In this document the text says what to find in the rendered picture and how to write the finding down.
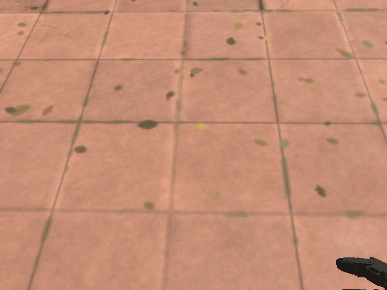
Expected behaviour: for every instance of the robot right hand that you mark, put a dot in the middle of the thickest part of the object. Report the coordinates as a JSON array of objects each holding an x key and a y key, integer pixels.
[{"x": 372, "y": 269}]

